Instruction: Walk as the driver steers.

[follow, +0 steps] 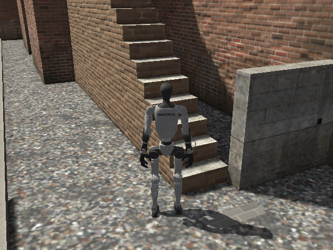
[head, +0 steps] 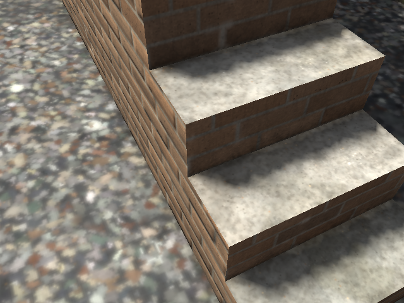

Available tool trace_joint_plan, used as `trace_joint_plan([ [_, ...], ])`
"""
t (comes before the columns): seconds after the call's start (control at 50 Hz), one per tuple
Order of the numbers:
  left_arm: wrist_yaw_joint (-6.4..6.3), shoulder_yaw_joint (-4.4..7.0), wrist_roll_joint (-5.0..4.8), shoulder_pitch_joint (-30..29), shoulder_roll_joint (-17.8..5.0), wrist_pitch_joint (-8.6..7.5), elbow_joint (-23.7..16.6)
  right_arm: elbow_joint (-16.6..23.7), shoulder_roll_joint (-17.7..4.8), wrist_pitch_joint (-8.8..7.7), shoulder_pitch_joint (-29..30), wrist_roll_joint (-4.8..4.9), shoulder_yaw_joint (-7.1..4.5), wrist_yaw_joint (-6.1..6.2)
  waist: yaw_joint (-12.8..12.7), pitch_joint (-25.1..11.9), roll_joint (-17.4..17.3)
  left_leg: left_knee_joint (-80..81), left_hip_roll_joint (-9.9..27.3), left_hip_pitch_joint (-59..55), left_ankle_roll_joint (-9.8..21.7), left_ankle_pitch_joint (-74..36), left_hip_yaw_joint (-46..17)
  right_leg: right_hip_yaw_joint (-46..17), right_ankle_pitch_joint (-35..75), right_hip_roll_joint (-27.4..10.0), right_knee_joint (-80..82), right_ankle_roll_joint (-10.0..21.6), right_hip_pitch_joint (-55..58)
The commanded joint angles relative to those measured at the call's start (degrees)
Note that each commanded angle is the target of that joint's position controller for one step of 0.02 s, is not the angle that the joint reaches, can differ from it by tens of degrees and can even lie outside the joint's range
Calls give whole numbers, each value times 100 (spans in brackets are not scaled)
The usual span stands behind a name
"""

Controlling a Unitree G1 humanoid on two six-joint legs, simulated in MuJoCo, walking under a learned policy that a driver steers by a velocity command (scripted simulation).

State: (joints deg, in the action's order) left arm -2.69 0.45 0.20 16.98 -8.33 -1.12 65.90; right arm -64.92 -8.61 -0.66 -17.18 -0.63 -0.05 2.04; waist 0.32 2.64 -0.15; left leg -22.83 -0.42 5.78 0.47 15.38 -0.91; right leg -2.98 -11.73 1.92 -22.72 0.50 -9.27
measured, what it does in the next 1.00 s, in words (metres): stands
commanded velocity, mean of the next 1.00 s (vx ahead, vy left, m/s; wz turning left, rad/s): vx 0.00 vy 0.00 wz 0.00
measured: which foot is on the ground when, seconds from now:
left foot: down 0.00-1.00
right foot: down 0.00-1.00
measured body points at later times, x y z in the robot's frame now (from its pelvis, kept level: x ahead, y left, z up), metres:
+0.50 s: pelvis +0.00 +0.00 +0.00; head +0.01 +0.01 +0.45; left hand -0.02 +0.22 -0.16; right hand -0.02 -0.22 -0.16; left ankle -0.03 +0.12 -0.74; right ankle +0.01 -0.12 -0.74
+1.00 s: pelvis +0.00 +0.01 +0.00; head +0.01 +0.01 +0.45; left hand -0.02 +0.23 -0.16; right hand -0.02 -0.22 -0.16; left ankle -0.03 +0.12 -0.74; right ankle +0.01 -0.12 -0.74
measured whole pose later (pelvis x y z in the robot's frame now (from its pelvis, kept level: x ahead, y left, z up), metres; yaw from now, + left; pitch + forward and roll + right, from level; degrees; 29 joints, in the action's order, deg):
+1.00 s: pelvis +0.00 +0.01 +0.00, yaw +0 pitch -2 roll +0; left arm -2.6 0.3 0.2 17.4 -8.3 -1.1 65.9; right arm -64.5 -8.6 -0.9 -17.5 -0.5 0.0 1.9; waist 0.3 2.7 0.0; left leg -22.6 -0.7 5.5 0.9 15.3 -0.5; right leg -3.0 -11.7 1.3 -22.6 -0.1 -9.1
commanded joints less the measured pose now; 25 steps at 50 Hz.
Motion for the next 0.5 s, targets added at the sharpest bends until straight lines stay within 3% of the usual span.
trace_joint_plan([
  [0.02, -12, 59, 0, 425, -439, -18, -34, 46, -457, -20, -421, 1, -65, 11, -2, 241, -9, 420, 545, 338, 184, -824, -410, -434, 814, -554, 318, 164, -4],
  [0.5, -9, 51, 0, 452, -436, -17, -31, 67, -460, -31, -439, 6, -66, 5, -5, 251, -6, 437, 548, 323, 197, -857, -408, -415, 818, -567, 314, 141, -1],
])
Keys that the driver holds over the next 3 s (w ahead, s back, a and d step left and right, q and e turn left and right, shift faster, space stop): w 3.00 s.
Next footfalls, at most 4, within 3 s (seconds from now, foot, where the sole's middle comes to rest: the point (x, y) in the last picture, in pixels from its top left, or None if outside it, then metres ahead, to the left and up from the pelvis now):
none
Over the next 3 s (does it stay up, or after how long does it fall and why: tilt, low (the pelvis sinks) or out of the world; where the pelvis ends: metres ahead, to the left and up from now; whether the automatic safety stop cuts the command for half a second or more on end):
stays up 0.00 0.01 0.00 its command is cut before an obstacle from the start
